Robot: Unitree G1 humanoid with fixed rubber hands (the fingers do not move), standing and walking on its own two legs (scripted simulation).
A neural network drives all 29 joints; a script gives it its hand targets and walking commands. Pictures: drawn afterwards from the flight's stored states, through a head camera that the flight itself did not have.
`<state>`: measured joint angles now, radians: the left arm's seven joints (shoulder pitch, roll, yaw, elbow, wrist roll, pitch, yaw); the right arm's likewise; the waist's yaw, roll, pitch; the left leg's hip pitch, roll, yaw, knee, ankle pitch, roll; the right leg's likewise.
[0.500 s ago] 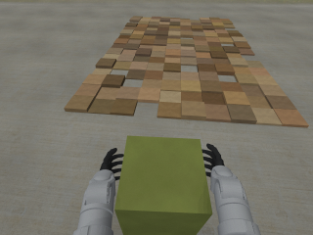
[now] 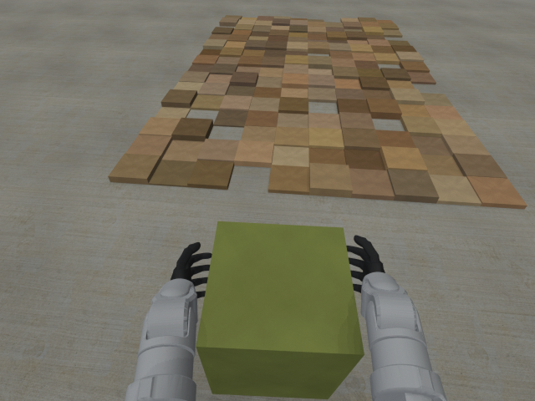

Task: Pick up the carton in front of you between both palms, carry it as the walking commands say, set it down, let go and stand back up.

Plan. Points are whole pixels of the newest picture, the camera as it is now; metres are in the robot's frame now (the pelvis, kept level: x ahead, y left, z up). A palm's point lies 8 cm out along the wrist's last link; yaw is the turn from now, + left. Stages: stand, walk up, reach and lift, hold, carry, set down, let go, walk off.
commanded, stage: reach and lift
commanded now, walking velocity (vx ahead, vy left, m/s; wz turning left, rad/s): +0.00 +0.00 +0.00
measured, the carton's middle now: (275, 314) +0.30 +0.00 -0.05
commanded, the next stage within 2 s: hold in 0.44 s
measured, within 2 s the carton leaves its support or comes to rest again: neither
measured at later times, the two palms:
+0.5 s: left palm (182, 285) +0.29 +0.15 +0.04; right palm (375, 277) +0.31 -0.15 +0.05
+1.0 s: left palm (180, 285) +0.29 +0.15 +0.05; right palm (379, 279) +0.29 -0.15 +0.06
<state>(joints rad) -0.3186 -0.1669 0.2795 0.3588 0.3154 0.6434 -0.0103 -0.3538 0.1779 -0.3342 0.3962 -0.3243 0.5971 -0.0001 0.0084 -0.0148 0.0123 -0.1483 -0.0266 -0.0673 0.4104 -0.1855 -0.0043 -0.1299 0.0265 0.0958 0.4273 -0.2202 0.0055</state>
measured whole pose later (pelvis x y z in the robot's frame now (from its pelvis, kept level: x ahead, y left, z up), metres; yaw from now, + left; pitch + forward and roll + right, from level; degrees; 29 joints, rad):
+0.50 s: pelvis +0.01 +0.00 +0.00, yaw +0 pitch -6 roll +0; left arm -0.25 -0.15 0.21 0.26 0.28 0.72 0.00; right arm -0.29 0.16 -0.25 0.30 -0.29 0.68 -0.01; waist 0.01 -0.01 0.01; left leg -0.07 -0.02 -0.07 0.35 -0.18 -0.01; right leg -0.05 0.03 0.09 0.37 -0.21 0.00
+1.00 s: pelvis +0.00 +0.00 +0.00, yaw +0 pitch -8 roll +0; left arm -0.30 -0.16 0.23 0.27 0.30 0.77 -0.01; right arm -0.33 0.17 -0.29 0.29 -0.32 0.73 0.01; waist 0.00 -0.01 0.02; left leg -0.06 -0.03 -0.07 0.37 -0.17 0.00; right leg -0.04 0.02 0.10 0.38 -0.21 0.01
